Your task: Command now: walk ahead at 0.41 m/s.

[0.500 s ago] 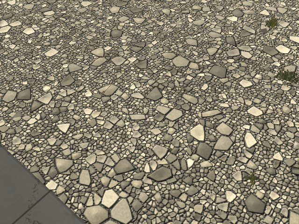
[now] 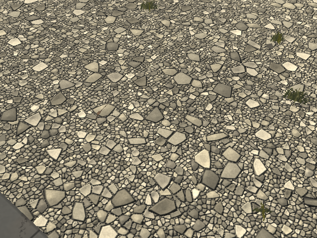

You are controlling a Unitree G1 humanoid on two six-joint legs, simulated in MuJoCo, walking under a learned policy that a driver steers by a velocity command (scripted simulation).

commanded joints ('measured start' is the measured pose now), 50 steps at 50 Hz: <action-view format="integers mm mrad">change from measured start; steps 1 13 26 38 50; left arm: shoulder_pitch -103 -338 23 144 123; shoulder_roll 48 21 101 110 25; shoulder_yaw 15 13 43 45 34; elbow -81 -168 21 118 72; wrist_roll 16 14 27 -5 22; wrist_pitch -29 -21 -4 -1 94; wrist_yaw -24 -91 -14 18 27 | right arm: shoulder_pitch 16 85 -44 -430 -374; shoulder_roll -122 -182 -144 -55 -87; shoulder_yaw -27 -42 -3 -2 -19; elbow -55 62 -1 -105 -11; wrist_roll -4 27 32 -2 -36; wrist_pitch -6 18 -6 -18 22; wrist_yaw -3 -65 -55 21 18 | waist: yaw -15 -64 28 73 84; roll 114 86 48 22 156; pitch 69 154 -112 88 -83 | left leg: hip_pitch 153 59 -706 -435 -216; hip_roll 247 246 161 86 255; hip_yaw -269 -130 -56 2 -170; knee -246 -12 1316 88 -132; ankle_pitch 210 152 -127 448 521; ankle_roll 173 92 -95 -27 173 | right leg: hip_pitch -298 -209 423 381 88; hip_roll -60 -70 -395 -183 -61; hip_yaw -5 36 473 40 14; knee -21 -514 -721 -790 -37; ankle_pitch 148 676 435 634 -99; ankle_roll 36 11 -305 -113 112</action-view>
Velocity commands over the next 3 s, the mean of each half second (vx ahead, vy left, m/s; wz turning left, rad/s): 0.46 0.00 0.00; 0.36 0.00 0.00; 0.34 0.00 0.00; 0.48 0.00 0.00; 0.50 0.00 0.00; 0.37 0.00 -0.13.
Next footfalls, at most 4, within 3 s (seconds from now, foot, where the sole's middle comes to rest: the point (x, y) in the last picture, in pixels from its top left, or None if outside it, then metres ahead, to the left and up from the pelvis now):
0.40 right None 0.40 -0.19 -0.89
0.84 left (149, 211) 0.71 0.02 -0.89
1.26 right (198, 217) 0.68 -0.21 -0.89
1.74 left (149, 159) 1.01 0.02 -0.89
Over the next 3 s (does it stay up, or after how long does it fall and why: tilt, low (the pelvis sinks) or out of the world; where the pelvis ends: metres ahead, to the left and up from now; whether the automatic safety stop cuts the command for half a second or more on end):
stays up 1.48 -0.09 -0.12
